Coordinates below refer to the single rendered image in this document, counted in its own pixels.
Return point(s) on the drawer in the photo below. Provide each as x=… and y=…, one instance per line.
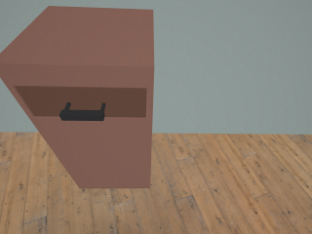
x=49, y=101

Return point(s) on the handle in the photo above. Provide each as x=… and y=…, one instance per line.
x=67, y=114

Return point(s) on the cabinet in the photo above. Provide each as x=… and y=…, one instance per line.
x=90, y=47

